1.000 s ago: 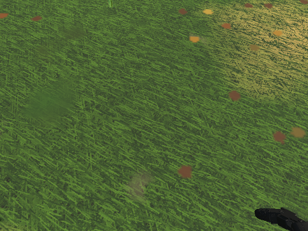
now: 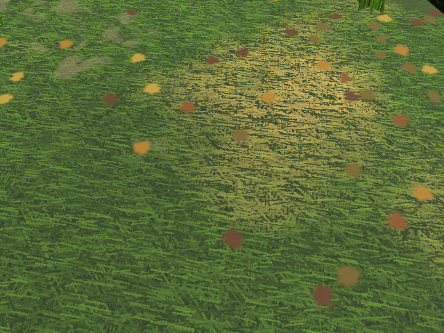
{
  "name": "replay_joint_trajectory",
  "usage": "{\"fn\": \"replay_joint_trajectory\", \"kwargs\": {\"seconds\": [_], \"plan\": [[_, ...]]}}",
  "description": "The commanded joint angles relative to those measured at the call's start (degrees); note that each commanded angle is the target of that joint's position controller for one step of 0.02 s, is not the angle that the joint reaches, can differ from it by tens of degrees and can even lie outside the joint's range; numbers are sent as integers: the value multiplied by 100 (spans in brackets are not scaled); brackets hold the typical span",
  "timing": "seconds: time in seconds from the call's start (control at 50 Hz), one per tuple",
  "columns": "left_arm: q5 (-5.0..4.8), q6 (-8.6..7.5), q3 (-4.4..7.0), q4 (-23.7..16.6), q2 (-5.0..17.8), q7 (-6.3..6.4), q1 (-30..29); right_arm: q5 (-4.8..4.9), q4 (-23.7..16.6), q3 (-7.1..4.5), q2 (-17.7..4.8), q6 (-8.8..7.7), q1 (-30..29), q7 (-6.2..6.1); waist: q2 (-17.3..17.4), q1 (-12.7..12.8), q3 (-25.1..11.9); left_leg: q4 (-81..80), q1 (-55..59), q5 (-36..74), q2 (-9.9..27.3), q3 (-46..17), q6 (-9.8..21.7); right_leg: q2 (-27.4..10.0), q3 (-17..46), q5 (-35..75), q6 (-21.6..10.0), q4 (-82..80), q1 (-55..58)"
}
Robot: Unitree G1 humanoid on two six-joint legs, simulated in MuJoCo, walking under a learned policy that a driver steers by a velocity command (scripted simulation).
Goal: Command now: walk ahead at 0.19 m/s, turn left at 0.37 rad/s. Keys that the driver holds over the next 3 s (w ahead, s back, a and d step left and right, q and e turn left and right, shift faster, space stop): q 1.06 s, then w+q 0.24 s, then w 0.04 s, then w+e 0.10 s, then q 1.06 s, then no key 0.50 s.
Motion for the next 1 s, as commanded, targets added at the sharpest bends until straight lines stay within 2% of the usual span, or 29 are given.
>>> {"fn": "replay_joint_trajectory", "kwargs": {"seconds": [0.02,0.04,0.06,0.08,0.1,0.12,0.14,0.16,0.2,0.26,0.34,0.4,0.48,0.52,0.56,0.58,0.6,0.62,0.64,0.66,0.68,0.7,0.72,0.74,0.8,0.84,0.94,1.0], "plan": [[-7,18,260,-279,1087,121,-168,-58,31,-229,-730,-158,1400,-76,-728,-713,-753,-825,1544,43,-400,60,357,-1497,65,6704,170,2576,-207],[-84,-3,258,-476,1095,107,-442,-101,109,-328,-1034,-222,1912,-120,-300,-1059,-1126,-1091,2594,2151,278,-709,724,-1033,-174,4616,269,4343,-1105],[-63,-3,108,-661,313,47,342,-29,24,-458,-1631,-210,1623,-143,1054,-272,-1641,-173,4275,6561,1976,-2611,1603,11,-39,-1562,486,6240,-3149],[24,92,112,-578,549,12,484,273,-33,-505,-1605,-148,1732,-135,499,-455,-2504,-676,4436,5997,2259,-3446,2201,-46,918,-1242,501,6872,-3518],[49,131,129,-629,719,-7,148,307,-235,-467,-1314,-55,1121,-173,42,-364,-1788,-1072,3607,4335,2054,-3080,2086,-392,1048,-729,524,6794,-3697],[85,144,149,-714,798,-24,-221,281,-329,-351,-930,43,677,-194,-262,-269,-1002,-1458,2737,3157,1716,-2746,1831,-572,967,-501,557,6371,-3792],[118,204,164,-777,811,-32,-416,246,-344,-293,-751,102,520,-204,-411,-162,-604,-1685,2189,2609,1425,-2481,1595,-690,942,-421,613,5967,-3742],[145,328,155,-806,756,-41,-357,232,-332,-289,-740,134,530,-222,-290,-90,-486,-1834,1752,2276,1204,-2251,1438,-746,911,-329,672,5581,-3465],[134,501,115,-804,588,-33,-211,153,-300,-344,-921,124,583,-193,-117,-30,-590,-1862,1419,2162,926,-2004,1273,-669,801,-145,740,5202,-3145],[102,563,116,-885,575,-13,-335,123,-352,-416,-1096,127,590,-184,103,-81,-773,-1852,1505,1524,758,-2050,1096,-680,818,57,820,4617,-3274],[80,628,149,-1080,669,18,-869,117,-443,-472,-1158,256,652,-217,371,-319,-723,-2016,1725,-480,661,-2565,899,-702,944,212,898,3980,-3595],[41,606,145,-1191,676,37,-1118,84,-489,-507,-1177,319,702,-226,454,-438,-611,-2027,1862,-1127,670,-2951,870,-644,1027,120,883,3499,-3615],[-50,500,122,-1273,698,69,-1114,31,-558,-543,-1206,354,644,-196,546,-446,-652,-1773,1948,-475,678,-3307,855,-409,1046,-191,729,2814,-3129],[-104,439,113,-1276,727,89,-913,34,-600,-553,-1206,373,524,-168,612,-356,-691,-1638,1926,69,655,-3509,787,-273,1041,-309,607,2259,-2684],[-119,371,108,-1199,721,135,-480,95,-647,-548,-1172,396,302,-155,563,-86,-677,-1447,1641,51,463,-3556,520,-204,989,140,483,1047,-1861],[-72,328,146,-1156,858,181,-272,159,-686,-518,-1071,389,233,-175,370,23,-646,-1220,1223,-584,198,-3394,223,-473,1174,515,406,187,-1250],[22,326,232,-1261,1339,229,-467,197,-716,-421,-658,369,571,-191,-721,-261,-665,-217,654,-2130,-417,-2591,-145,-1732,2377,88,104,-477,-840],[77,376,302,-1501,1751,196,-1012,160,-789,-462,-753,331,626,-239,-1507,-356,-365,981,-282,-2954,-1254,-1261,-346,-2873,3685,1010,-504,-591,-1153],[108,401,285,-1433,1486,151,-869,-27,-724,-559,-1200,333,468,-242,-938,-293,-352,2038,-53,-2826,-677,-1203,-420,-2889,3263,1976,-830,-290,-1545],[50,392,174,-1477,1093,116,-1057,-3,-622,-591,-1211,355,564,-205,-674,-445,-335,2452,111,-2535,-617,-1210,-428,-2483,2636,2463,-725,-129,-1658],[38,391,132,-1519,940,89,-1236,11,-522,-580,-1136,410,706,-165,-681,-539,-281,2837,138,-2234,-605,-1143,-468,-2084,2018,2789,-536,-21,-1663],[39,391,125,-1562,917,102,-1297,24,-481,-568,-1100,467,792,-107,-948,-559,-359,3178,44,-2045,-589,-1051,-513,-1863,1656,3032,-436,65,-1468],[47,395,119,-1597,894,110,-1244,48,-459,-550,-1082,505,826,-56,-1068,-498,-397,3382,-47,-2003,-565,-952,-589,-1776,1417,3450,-442,154,-1317],[54,401,130,-1584,899,100,-1096,76,-493,-529,-1058,528,705,-28,-1029,-403,-416,3401,-133,-1963,-525,-873,-651,-1759,1284,3644,-463,213,-1159],[41,402,203,-1471,1000,101,-602,110,-646,-458,-956,568,284,13,-1031,-108,-440,2968,-430,-1964,-398,-787,-782,-1919,1218,3932,-573,343,-488],[46,398,252,-1408,1075,94,-426,116,-706,-426,-911,596,132,34,-1094,-9,-463,2605,-417,-2032,-321,-730,-800,-2048,1197,3960,-632,385,-264],[74,381,323,-1385,1174,3,-512,152,-877,-327,-756,621,-123,87,-1166,6,-478,1521,371,-2187,-89,-409,-647,-2230,872,3691,-659,436,-626],[83,397,370,-1359,1277,-64,-575,195,-971,-299,-751,597,-143,82,-1287,-10,-543,855,998,-2260,-117,-145,-466,-2283,674,3672,-587,612,-919]]}}
Next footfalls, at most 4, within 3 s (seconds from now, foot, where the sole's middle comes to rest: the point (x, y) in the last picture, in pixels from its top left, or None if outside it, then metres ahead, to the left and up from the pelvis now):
0.04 left None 0.17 0.07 -0.77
0.60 right None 0.19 -0.12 -0.77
1.10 left None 0.06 0.05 -0.77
1.60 right None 0.37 0.09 -0.77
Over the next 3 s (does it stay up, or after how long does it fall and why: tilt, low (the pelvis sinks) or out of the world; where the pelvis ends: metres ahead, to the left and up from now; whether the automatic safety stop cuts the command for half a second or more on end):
stays up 0.27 0.11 0.01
